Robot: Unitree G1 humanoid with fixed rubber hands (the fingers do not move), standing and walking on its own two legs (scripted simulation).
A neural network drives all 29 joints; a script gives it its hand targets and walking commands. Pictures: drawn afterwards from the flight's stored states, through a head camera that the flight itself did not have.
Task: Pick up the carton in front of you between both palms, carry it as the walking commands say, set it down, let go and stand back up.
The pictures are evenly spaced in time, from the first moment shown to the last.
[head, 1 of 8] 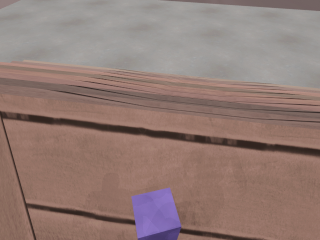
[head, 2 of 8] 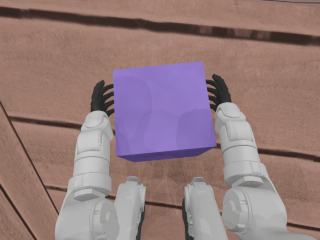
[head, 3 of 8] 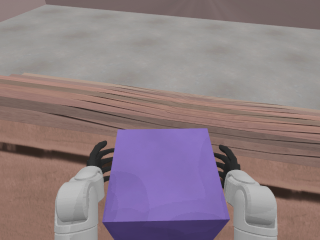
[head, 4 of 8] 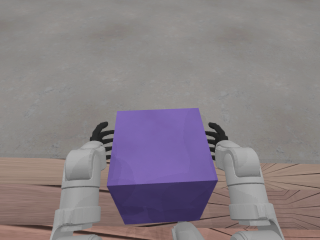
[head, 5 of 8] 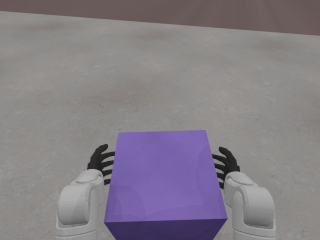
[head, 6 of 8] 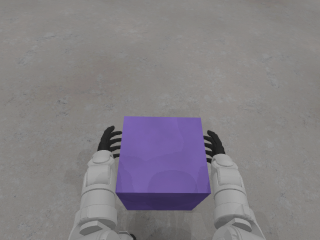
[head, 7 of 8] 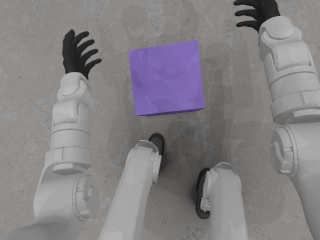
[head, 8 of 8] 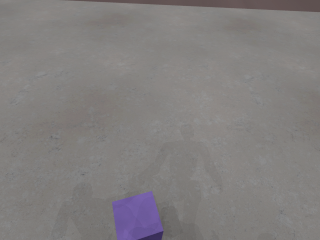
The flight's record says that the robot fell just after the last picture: no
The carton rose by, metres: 0.68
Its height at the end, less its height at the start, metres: -1.27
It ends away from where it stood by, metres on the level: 5.46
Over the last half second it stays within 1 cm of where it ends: yes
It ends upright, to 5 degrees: yes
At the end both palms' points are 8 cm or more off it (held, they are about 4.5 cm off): yes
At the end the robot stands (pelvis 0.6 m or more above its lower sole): yes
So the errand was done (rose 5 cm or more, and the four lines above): yes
